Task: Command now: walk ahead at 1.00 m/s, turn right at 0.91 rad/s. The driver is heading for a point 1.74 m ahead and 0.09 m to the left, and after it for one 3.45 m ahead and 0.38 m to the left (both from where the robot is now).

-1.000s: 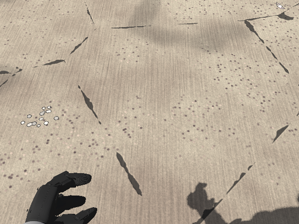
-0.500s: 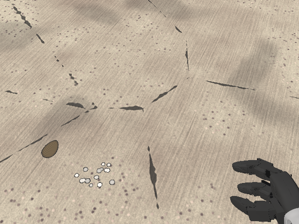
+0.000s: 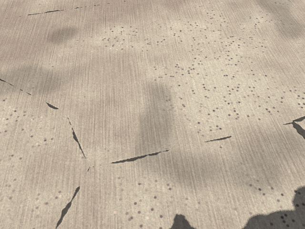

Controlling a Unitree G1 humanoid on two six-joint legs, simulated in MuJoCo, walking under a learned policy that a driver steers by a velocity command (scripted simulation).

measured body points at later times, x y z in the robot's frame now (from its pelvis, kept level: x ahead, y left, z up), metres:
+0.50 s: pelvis +0.48 +0.03 +0.03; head +0.50 +0.02 +0.48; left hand +0.63 +0.29 -0.08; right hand +0.51 -0.27 -0.07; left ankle +0.56 +0.11 -0.69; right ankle +0.28 -0.02 -0.57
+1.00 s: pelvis +0.92 -0.12 +0.05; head +0.94 -0.12 +0.49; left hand +1.05 +0.15 -0.07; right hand +0.95 -0.41 -0.08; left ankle +0.88 +0.01 -0.59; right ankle +0.89 -0.22 -0.69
